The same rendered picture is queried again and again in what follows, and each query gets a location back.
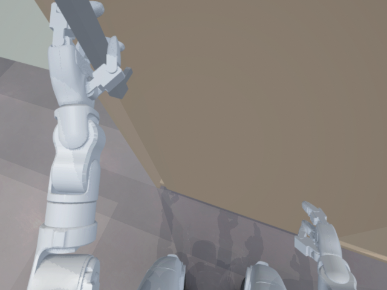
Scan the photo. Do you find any handle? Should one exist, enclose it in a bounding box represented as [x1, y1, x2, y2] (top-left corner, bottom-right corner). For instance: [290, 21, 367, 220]
[55, 0, 133, 99]

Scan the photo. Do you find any wardrobe door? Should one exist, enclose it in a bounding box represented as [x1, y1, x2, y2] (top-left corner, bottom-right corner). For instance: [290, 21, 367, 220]
[338, 227, 387, 256]
[89, 0, 387, 238]

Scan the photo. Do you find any right robot thigh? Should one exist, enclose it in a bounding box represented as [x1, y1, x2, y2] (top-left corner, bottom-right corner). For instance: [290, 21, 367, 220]
[244, 264, 287, 290]

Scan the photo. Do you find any right robot forearm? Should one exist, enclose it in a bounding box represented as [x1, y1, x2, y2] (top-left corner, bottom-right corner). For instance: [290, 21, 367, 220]
[317, 255, 357, 290]

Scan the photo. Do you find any robot right shin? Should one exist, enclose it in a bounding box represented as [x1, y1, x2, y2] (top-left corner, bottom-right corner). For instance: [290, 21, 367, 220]
[255, 261, 268, 266]

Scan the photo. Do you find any left robot forearm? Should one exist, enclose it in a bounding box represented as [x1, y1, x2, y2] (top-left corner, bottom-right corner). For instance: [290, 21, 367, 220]
[27, 104, 106, 290]

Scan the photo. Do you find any robot left upper arm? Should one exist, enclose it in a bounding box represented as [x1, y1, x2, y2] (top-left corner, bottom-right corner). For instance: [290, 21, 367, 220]
[30, 254, 100, 290]

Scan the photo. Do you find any robot right hand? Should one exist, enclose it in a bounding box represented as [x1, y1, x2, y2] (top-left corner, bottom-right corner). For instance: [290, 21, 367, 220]
[294, 201, 342, 262]

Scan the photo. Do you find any robot left hand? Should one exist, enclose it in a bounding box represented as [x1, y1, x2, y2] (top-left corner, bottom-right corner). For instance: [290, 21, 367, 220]
[48, 1, 125, 108]

